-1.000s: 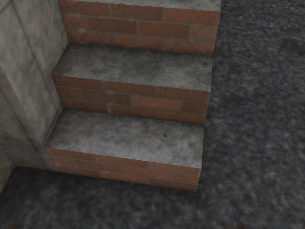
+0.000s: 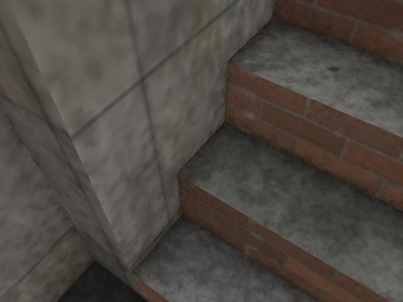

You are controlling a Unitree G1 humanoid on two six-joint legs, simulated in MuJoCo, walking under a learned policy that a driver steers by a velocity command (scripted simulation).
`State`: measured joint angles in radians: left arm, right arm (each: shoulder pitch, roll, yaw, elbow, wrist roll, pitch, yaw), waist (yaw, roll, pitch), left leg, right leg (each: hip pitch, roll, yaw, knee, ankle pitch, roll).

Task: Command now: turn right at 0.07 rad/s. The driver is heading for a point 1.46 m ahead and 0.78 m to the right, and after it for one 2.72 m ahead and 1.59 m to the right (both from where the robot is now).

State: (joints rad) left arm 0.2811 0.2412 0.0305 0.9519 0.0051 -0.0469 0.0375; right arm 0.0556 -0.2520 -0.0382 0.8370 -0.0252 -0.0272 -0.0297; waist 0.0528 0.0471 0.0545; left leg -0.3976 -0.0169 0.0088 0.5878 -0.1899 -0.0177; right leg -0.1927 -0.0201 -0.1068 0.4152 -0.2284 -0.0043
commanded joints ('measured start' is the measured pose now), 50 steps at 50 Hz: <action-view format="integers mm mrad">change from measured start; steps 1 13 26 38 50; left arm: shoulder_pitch -77 -99 -123 40 -39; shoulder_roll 76 91 249 232 211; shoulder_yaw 7 49 63 74 72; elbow -74 -134 -195 -192 -238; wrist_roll -14 38 35 19 37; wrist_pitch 11 135 73 61 71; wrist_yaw -16 15 -4 -9 -28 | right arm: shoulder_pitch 182 128 42 35 120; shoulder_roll -23 -101 -85 -107 -252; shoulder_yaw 12 -6 -32 -26 -45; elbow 43 2 -67 -68 -110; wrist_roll -12 0 -12 18 1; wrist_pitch -5 2 63 58 27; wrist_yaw -24 -64 -30 -11 -38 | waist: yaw -87 -81 -87 -6 -59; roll -127 32 -164 -222 123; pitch -158 -175 86 -92 -124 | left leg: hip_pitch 396 321 -214 -183 313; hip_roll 58 363 39 -30 444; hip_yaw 1 -148 -28 -42 -406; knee -253 -239 518 253 -349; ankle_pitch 385 402 -210 -221 290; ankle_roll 14 314 -33 -8 288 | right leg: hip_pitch -99 -303 -200 192 -346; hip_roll -111 48 -273 -180 157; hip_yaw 105 124 500 571 228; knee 136 815 -197 -9 602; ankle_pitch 432 -310 77 499 -385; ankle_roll -66 86 -241 -184 30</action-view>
